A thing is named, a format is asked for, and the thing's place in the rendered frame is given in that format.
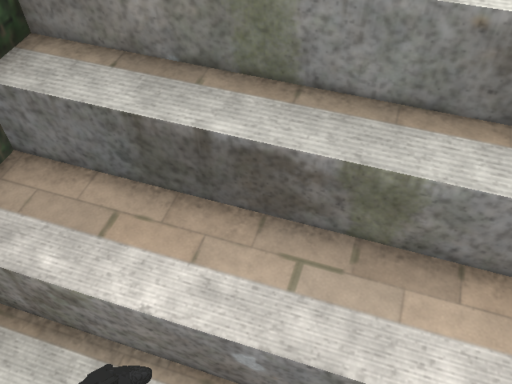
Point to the left robot hand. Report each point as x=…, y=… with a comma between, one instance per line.
x=119, y=375

